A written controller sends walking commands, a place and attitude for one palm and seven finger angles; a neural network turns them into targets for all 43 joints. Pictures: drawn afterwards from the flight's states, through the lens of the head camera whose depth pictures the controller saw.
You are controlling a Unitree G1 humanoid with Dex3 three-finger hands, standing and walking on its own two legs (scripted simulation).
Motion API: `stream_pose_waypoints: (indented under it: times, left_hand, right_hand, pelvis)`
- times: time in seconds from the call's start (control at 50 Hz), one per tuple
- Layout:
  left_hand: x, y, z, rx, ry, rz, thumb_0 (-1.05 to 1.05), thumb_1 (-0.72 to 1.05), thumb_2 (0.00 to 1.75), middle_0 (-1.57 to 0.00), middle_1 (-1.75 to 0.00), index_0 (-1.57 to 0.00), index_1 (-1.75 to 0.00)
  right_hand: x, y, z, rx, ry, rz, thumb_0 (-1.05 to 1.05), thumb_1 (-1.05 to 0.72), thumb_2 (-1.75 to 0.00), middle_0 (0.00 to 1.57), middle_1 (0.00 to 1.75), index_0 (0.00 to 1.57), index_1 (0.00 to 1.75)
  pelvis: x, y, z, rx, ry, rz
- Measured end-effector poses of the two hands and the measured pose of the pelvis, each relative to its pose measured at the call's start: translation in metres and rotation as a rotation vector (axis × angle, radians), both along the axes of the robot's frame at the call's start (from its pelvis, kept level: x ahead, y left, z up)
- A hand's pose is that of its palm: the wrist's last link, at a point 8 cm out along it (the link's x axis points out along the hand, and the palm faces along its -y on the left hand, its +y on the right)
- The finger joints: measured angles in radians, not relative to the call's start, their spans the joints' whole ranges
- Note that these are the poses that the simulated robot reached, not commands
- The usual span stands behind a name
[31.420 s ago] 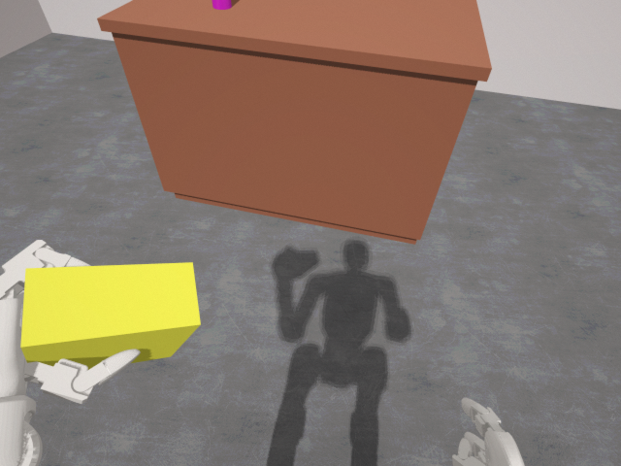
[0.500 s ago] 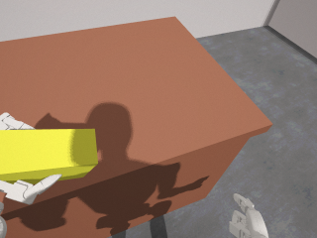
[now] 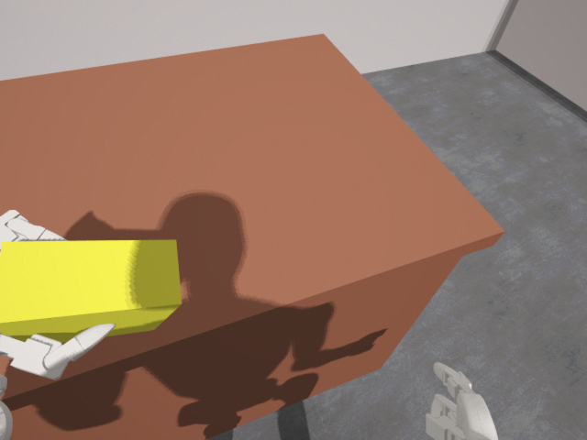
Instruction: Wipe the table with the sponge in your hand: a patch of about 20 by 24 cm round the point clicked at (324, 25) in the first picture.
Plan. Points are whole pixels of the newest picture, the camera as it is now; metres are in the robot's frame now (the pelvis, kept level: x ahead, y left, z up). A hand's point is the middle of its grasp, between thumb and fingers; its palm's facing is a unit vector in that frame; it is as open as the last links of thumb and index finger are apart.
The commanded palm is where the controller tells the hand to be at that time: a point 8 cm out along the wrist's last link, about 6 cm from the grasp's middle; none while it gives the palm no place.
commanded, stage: shuffle to correct the standing spot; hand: left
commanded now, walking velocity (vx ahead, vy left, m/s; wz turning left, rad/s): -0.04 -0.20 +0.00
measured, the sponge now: (120, 293) +0.23 +0.19 +0.14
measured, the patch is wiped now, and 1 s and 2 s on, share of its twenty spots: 0.00 0.00 0.00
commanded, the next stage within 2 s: come to a stop and stand still in 0.48 s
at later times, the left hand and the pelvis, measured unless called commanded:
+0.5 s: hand (53, 298) +0.21 +0.24 +0.17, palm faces +0.36 -0.84 -0.40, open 10.1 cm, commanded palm +0.16 +0.28 +0.18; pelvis +0.00 +0.00 +0.00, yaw +0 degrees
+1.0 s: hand (16, 302) +0.21 +0.27 +0.17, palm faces +0.34 -0.86 -0.38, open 10.1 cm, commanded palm +0.15 +0.31 +0.18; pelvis -0.02 +0.03 +0.00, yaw -2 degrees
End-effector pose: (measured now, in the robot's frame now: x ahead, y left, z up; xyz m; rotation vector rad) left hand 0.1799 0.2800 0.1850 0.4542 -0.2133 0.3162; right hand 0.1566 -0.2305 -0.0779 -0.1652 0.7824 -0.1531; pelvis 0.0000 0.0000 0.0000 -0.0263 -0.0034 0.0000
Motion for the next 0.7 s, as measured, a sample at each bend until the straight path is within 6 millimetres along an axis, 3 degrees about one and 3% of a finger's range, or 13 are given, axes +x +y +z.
stream_pose_waypoints:
  times: [0.62,0.7]
  left_hand:
    - [-0.003,-0.003,0.001,-0.002,-0.002,0.024,-0.01,-0.50,1.06,-0.73,-1.35,-0.73,-1.37]
    - [0.015,0.027,0.025,0.147,-0.122,0.018,-0.01,-0.50,1.06,-0.73,-1.35,-0.74,-1.36]
  right_hand:
    - [0.001,-0.002,-0.003,0.008,-0.002,0.010,0.01,-0.91,-0.90,0.20,0.30,0.21,0.30]
    - [-0.005,-0.003,0.000,-0.036,0.003,0.065,0.01,-0.91,-0.90,0.20,0.30,0.21,0.30]
  pelvis:
    - [-0.001,-0.003,-0.001,0.002,0.001,0.002]
    - [-0.006,-0.007,0.001,0.019,0.002,-0.012]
